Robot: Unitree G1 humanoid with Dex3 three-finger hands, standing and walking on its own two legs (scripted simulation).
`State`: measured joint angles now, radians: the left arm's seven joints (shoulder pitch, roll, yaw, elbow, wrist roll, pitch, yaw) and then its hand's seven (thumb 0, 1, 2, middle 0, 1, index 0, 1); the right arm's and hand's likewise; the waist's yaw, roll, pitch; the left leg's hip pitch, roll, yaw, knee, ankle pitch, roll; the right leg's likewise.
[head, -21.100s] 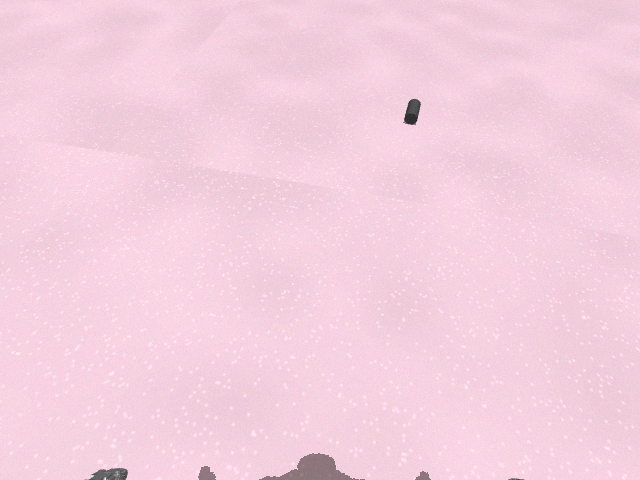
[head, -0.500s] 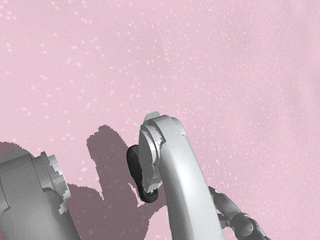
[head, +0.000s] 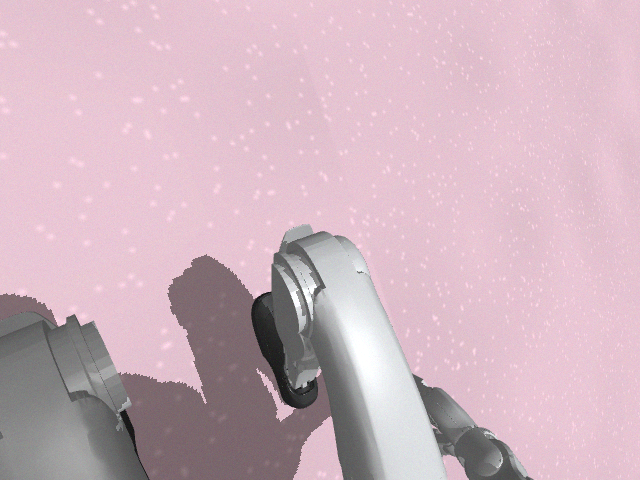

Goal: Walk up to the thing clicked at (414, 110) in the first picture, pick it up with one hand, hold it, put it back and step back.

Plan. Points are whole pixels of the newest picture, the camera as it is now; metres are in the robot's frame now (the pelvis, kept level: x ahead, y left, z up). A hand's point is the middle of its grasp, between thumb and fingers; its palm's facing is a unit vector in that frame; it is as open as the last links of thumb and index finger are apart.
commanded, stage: rest palm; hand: left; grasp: from above
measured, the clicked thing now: out of the picture +0.48 +0.38 -0.26
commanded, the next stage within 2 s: close in 0.22 s
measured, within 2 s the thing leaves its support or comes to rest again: neither
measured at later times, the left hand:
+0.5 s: hand out of the picture +0.45 +0.36 -0.23, palm faces -0.45 -0.10 -0.89, open 12.7 cm
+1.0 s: hand out of the picture +0.45 +0.36 -0.23, palm faces -0.52 -0.12 -0.84, open 11.0 cm
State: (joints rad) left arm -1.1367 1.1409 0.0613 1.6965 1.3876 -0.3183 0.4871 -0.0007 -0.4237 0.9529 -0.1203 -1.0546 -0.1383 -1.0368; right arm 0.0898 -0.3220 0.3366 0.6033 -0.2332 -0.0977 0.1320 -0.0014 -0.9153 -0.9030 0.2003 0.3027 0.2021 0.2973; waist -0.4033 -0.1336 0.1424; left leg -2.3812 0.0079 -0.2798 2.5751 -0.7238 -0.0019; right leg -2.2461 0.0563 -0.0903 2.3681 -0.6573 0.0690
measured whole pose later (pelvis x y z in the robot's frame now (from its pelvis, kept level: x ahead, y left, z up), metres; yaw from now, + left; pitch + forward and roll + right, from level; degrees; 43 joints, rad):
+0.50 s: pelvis +0.00 +0.00 +0.00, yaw +0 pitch +27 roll -17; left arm -1.11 1.15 0.05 1.66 1.42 -0.40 0.52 0.00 -0.30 0.88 -0.19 -1.02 -0.22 -0.99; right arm 0.07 -0.33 0.34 0.60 -0.26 -0.07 0.13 0.00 -0.91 -0.90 0.20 0.30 0.20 0.30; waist -0.38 -0.16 0.15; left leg -2.36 0.01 -0.30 2.57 -0.73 0.00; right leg -2.22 0.05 -0.11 2.36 -0.65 0.07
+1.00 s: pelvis +0.00 +0.00 +0.00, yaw +0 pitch +28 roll -16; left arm -1.11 1.17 0.08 1.62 1.37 -0.38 0.39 0.00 -0.05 0.66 -0.37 -0.89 -0.42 -0.84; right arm 0.09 -0.35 0.36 0.57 -0.24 -0.06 0.13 0.00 -0.91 -0.90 0.20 0.30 0.20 0.30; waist -0.39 -0.15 0.19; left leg -2.36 0.01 -0.29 2.57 -0.73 -0.01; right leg -2.22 0.05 -0.11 2.35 -0.66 0.07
